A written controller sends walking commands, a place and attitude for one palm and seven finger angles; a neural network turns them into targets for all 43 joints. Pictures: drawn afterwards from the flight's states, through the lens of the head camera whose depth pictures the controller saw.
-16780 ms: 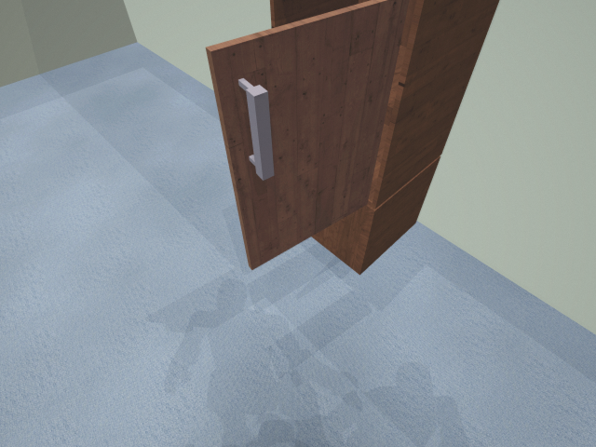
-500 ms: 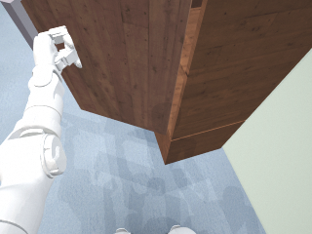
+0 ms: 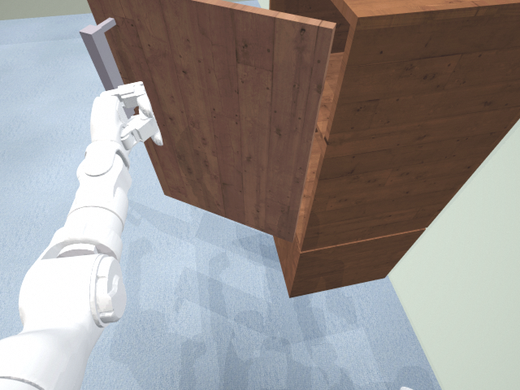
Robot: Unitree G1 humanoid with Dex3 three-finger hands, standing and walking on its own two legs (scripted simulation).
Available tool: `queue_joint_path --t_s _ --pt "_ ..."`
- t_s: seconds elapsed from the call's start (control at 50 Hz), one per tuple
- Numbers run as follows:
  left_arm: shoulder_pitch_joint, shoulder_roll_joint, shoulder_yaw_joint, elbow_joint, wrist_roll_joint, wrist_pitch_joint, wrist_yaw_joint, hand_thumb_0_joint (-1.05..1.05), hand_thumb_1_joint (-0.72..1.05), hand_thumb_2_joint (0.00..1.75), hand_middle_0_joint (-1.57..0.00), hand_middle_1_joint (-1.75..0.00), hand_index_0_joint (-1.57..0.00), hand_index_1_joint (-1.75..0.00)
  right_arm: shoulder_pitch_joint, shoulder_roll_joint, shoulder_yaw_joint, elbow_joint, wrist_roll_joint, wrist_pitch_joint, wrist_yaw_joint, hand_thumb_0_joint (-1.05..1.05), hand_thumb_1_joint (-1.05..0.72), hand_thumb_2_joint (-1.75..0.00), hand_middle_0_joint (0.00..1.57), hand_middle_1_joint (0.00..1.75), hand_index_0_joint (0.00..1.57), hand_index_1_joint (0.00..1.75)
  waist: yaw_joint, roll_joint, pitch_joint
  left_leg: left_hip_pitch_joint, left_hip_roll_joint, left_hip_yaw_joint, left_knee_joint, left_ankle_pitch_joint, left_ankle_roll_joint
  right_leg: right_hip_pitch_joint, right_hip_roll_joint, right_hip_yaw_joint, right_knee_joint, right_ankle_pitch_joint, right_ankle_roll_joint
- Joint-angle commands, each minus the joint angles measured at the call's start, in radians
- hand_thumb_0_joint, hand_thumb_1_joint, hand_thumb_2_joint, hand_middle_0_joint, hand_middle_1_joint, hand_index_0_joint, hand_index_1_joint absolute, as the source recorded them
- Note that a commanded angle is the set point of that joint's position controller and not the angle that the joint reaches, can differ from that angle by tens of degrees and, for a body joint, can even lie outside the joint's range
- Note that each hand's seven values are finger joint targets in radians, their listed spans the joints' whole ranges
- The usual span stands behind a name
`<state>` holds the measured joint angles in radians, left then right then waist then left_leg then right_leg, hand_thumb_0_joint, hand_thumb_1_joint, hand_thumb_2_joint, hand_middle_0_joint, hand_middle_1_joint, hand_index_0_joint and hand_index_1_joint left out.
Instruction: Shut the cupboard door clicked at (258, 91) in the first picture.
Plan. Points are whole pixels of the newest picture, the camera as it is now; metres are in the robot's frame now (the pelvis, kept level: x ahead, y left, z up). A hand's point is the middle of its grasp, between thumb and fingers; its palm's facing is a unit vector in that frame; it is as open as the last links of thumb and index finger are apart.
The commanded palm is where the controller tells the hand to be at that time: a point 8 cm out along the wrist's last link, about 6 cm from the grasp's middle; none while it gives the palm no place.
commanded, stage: draw the hand back to the body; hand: left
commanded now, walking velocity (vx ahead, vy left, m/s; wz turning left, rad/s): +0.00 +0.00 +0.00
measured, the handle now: (118, 71) +0.66 +0.23 +0.13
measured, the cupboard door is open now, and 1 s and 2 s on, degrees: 55 55 55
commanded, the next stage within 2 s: step back with the hand held close in 1.44 s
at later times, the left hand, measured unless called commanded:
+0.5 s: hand (74, 200) +0.34 +0.21 +0.16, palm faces +0.16 -0.97 -0.17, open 3.1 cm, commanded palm +0.29 +0.26 +0.17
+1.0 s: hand out of the picture +0.22 +0.27 +0.18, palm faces +0.42 -0.83 -0.37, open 5.6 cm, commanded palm +0.16 +0.31 +0.20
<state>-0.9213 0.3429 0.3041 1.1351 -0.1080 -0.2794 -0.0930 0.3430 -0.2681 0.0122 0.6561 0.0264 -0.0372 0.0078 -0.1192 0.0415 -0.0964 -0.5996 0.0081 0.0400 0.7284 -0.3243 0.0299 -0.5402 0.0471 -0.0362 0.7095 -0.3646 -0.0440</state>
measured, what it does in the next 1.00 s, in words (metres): stands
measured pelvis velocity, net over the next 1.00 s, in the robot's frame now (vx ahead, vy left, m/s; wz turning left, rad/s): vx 0.01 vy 0.01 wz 0.02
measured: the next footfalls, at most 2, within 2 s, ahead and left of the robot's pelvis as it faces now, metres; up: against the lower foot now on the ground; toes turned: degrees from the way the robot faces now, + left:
none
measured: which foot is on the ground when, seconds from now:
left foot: down 0.00-1.00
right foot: down 0.00-1.00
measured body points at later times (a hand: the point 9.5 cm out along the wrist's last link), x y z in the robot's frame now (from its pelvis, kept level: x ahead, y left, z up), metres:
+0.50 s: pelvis +0.00 +0.01 +0.02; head -0.01 +0.00 +0.47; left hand +0.32 +0.26 +0.17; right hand +0.17 -0.23 -0.07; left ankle +0.02 +0.10 -0.71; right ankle -0.01 -0.09 -0.71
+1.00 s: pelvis +0.01 +0.01 +0.03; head -0.01 -0.02 +0.48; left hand +0.19 +0.31 +0.20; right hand +0.19 -0.20 -0.07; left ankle +0.02 +0.10 -0.71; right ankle -0.01 -0.09 -0.71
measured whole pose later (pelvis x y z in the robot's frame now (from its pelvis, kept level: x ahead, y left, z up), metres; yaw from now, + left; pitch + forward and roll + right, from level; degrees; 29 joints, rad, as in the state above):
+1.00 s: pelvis +0.01 +0.01 +0.03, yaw +1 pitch -4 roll +0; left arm 0.37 0.33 0.30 -0.27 -0.09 -0.07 0.08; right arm 0.20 -0.23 0.03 0.63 0.02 -0.01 -0.05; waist 0.05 0.09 0.01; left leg -0.11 -0.03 0.04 0.40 -0.21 0.05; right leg -0.04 0.02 -0.03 0.37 -0.25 -0.02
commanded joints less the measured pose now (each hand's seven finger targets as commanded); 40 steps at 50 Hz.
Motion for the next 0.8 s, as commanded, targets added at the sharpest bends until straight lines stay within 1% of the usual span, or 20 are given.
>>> queue_joint_path --t_s 0.0,0.02,0.08,0.1,0.16,0.2,0.26,0.3,0.34,0.36,0.38,0.42,0.44,0.46,0.48,0.52,0.54,0.62,0.74,0.78 --pt "-0.199 0.242 0.050 -0.301 -0.045 -0.049 -0.040 0.00 0.90 0.90 -1.30 -1.50 -1.30 -1.50 0.089 -0.148 -0.050 -0.121 0.016 -0.011 -0.018 0.00 -0.90 -0.90 0.20 0.30 0.20 0.30 0.061 -0.062 -0.382 0.248 -0.022 -0.026 -0.073 0.280 0.020 0.236 -0.007 0.040 -0.097 0.469 0.030" --pt "-0.200 0.236 0.045 -0.374 -0.063 -0.041 -0.051 0.00 0.90 0.90 -1.30 -1.50 -1.30 -1.50 0.070 -0.148 -0.050 -0.133 0.024 -0.011 -0.020 0.00 -0.90 -0.90 0.20 0.30 0.20 0.30 0.059 -0.077 -0.366 0.252 -0.020 -0.020 -0.086 0.265 0.023 0.240 -0.009 0.047 -0.113 0.477 0.038" --pt "-0.146 0.195 0.007 -0.533 -0.095 -0.008 -0.068 0.00 0.90 0.90 -1.30 -1.50 -1.30 -1.50 0.029 -0.139 -0.052 -0.146 0.033 -0.017 -0.033 0.00 -0.90 -0.90 0.20 0.30 0.20 0.30 0.066 -0.046 -0.319 0.296 -0.018 -0.018 -0.110 0.236 0.026 0.234 -0.005 0.044 -0.147 0.431 0.037" --pt "-0.128 0.215 0.016 -0.593 -0.100 -0.005 -0.064 0.00 0.90 0.90 -1.30 -1.50 -1.30 -1.50 0.022 -0.141 -0.053 -0.147 0.035 -0.019 -0.040 0.00 -0.90 -0.90 0.20 0.30 0.20 0.30 0.068 -0.039 -0.316 0.314 -0.015 -0.021 -0.118 0.235 0.027 0.240 -0.006 0.040 -0.154 0.404 0.035" --pt "-0.103 0.174 -0.021 -0.728 -0.112 0.011 -0.063 0.00 0.90 0.90 -1.30 -1.50 -1.30 -1.50 -0.021 -0.130 -0.048 -0.142 0.040 -0.043 -0.051 0.00 -0.90 -0.90 0.20 0.30 0.20 0.30 0.070 0.003 -0.291 0.378 -0.011 -0.036 -0.148 0.216 0.025 0.212 -0.001 0.032 -0.179 0.344 0.031" --pt "-0.014 0.177 -0.025 -0.807 -0.117 0.031 -0.062 0.00 0.90 0.90 -1.30 -1.50 -1.30 -1.50 -0.041 -0.129 -0.049 -0.143 0.038 -0.054 -0.059 0.00 -0.90 -0.90 0.20 0.30 0.20 0.30 0.081 0.022 -0.295 0.418 -0.008 -0.038 -0.157 0.234 0.025 0.230 -0.003 0.026 -0.185 0.336 0.028" --pt "0.099 0.159 -0.023 -0.858 -0.136 0.079 -0.076 0.00 0.90 0.90 -1.27 -1.47 -1.27 -1.47 -0.093 -0.122 -0.035 -0.149 0.045 -0.074 -0.064 0.00 -0.90 -0.90 0.20 0.30 0.20 0.30 0.103 0.006 -0.237 0.412 -0.010 -0.046 -0.195 0.201 0.021 0.234 -0.007 0.021 -0.206 0.302 0.026" --pt "0.189 0.179 -0.006 -0.863 -0.147 0.123 -0.084 0.00 0.90 0.90 -1.22 -1.41 -1.22 -1.41 -0.117 -0.125 -0.030 -0.154 0.047 -0.077 -0.073 0.00 -0.90 -0.90 0.20 0.30 0.20 0.30 0.111 -0.049 -0.174 0.389 -0.009 -0.045 -0.210 0.167 0.026 0.251 -0.014 0.025 -0.230 0.265 0.031" --pt "0.217 0.157 -0.020 -0.924 -0.154 0.159 -0.096 0.00 0.90 0.90 -1.16 -1.35 -1.16 -1.35 -0.159 -0.118 -0.022 -0.171 0.054 -0.082 -0.077 0.00 -0.90 -0.90 0.20 0.30 0.20 0.30 0.121 -0.029 -0.161 0.403 -0.009 -0.047 -0.229 0.156 0.022 0.251 -0.018 0.023 -0.237 0.247 0.028" --pt "0.224 0.162 -0.086 -1.073 -0.051 0.111 0.000 0.00 0.90 0.90 -1.13 -1.32 -1.13 -1.32 -0.195 -0.089 -0.020 -0.190 0.041 -0.075 -0.081 0.00 -0.90 -0.90 0.20 0.30 0.20 0.30 0.114 0.000 -0.101 0.438 -0.013 -0.043 -0.262 0.147 0.014 0.220 -0.034 0.055 -0.295 0.216 0.026" --pt "0.325 0.121 -0.088 -1.050 -0.041 0.114 0.051 0.00 0.90 0.90 -1.11 -1.29 -1.11 -1.29 -0.200 -0.091 -0.021 -0.179 0.034 -0.069 -0.084 0.00 -0.90 -0.90 0.20 0.30 0.20 0.30 0.109 -0.008 -0.077 0.447 -0.003 -0.050 -0.279 0.122 0.009 0.229 -0.033 0.044 -0.303 0.185 0.026" --pt "0.406 0.136 -0.080 -1.112 -0.016 0.115 0.107 0.00 0.90 0.90 -1.05 -1.23 -1.05 -1.23 -0.218 -0.095 -0.018 -0.179 0.035 -0.050 -0.087 0.00 -0.90 -0.90 0.20 0.30 0.20 0.30 0.115 -0.066 -0.082 0.473 0.006 -0.056 -0.313 0.130 0.010 0.272 -0.030 0.038 -0.328 0.187 0.027" --pt "0.449 0.113 -0.096 -1.154 -0.013 0.118 0.121 0.00 0.90 0.90 -1.02 -1.20 -1.02 -1.20 -0.224 -0.089 -0.018 -0.182 0.031 -0.044 -0.087 0.00 -0.90 -0.90 0.20 0.30 0.20 0.30 0.116 -0.031 -0.095 0.494 0.009 -0.055 -0.325 0.149 0.007 0.306 -0.033 0.037 -0.327 0.202 0.025" --pt "0.456 0.145 -0.069 -1.193 0.001 0.116 0.136 0.00 0.90 0.90 -1.00 -1.17 -1.00 -1.17 -0.229 -0.091 -0.015 -0.182 0.029 -0.041 -0.087 0.00 -0.90 -0.90 0.20 0.30 0.20 0.30 0.121 -0.030 -0.106 0.516 0.008 -0.054 -0.332 0.180 0.006 0.319 -0.029 0.032 -0.335 0.233 0.024" --pt "0.500 0.122 -0.083 -1.207 0.001 0.121 0.143 0.00 0.90 0.90 -0.97 -1.14 -0.97 -1.14 -0.236 -0.084 -0.014 -0.180 0.027 -0.035 -0.086 0.00 -0.90 -0.90 0.20 0.30 0.20 0.30 0.120 -0.016 -0.089 0.527 0.012 -0.053 -0.344 0.192 0.002 0.337 -0.030 0.030 -0.338 0.237 0.022" --pt "0.526 0.143 -0.067 -1.254 0.013 0.123 0.156 0.00 0.90 0.90 -0.92 -1.08 -0.92 -1.08 -0.248 -0.083 -0.006 -0.182 0.025 -0.028 -0.085 0.00 -0.90 -0.90 0.20 0.30 0.20 0.30 0.126 0.010 -0.065 0.543 0.009 -0.055 -0.368 0.198 0.000 0.347 -0.029 0.029 -0.362 0.239 0.021" --pt "0.535 0.120 -0.085 -1.298 0.015 0.122 0.160 0.00 0.90 0.90 -0.89 -1.05 -0.89 -1.05 -0.254 -0.076 -0.009 -0.180 0.021 -0.028 -0.084 0.00 -0.90 -0.90 0.20 0.30 0.20 0.30 0.121 0.050 -0.070 0.567 0.012 -0.055 -0.374 0.215 -0.004 0.365 -0.032 0.028 -0.363 0.249 0.018" --pt "0.644 0.142 -0.053 -1.388 0.027 0.126 0.174 0.00 0.90 0.90 -0.78 -0.93 -0.78 -0.93 -0.271 -0.074 -0.001 -0.187 0.010 -0.028 -0.081 0.00 -0.90 -0.90 0.20 0.30 0.20 0.30 0.137 0.036 -0.057 0.596 0.012 -0.062 -0.397 0.255 -0.007 0.394 -0.027 0.022 -0.387 0.271 0.017" --pt "0.872 0.125 -0.026 -1.508 0.026 0.138 0.179 0.00 0.90 0.90 -0.61 -0.75 -0.61 -0.75 -0.283 -0.065 -0.006 -0.199 -0.001 -0.022 -0.072 0.00 -0.90 -0.90 0.20 0.30 0.20 0.30 0.151 0.039 -0.039 0.601 0.016 -0.064 -0.395 0.345 -0.017 0.439 -0.030 0.016 -0.385 0.327 0.016" --pt "0.940 0.144 0.011 -1.549 0.026 0.141 0.181 0.00 0.90 0.90 -0.56 -0.69 -0.56 -0.69 -0.285 -0.064 -0.008 -0.201 -0.004 -0.021 -0.068 0.00 -0.90 -0.90 0.20 0.30 0.20 0.30 0.157 0.032 -0.044 0.596 0.014 -0.063 -0.390 0.359 -0.019 0.449 -0.032 0.013 -0.383 0.337 0.018"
